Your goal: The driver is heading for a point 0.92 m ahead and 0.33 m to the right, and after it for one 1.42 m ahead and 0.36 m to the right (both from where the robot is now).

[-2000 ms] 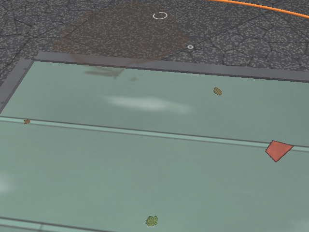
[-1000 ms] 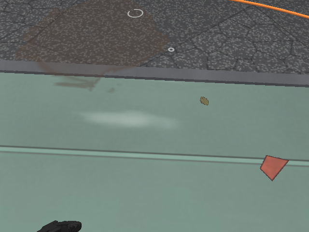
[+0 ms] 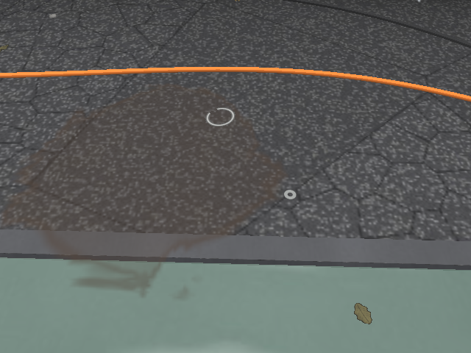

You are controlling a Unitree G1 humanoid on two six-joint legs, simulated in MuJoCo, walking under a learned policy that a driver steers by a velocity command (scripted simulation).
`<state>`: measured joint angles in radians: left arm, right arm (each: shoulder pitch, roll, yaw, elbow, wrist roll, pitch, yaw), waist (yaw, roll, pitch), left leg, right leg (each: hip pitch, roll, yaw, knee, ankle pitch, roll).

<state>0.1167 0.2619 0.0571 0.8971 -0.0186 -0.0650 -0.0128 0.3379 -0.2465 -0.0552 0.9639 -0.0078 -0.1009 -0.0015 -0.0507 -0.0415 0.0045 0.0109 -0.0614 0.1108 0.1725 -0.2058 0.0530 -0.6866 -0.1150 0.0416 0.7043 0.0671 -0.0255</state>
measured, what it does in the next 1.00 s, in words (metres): walks ahead, turning right: right foot, then left foot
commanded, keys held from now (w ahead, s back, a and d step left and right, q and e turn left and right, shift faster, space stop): w+e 1.00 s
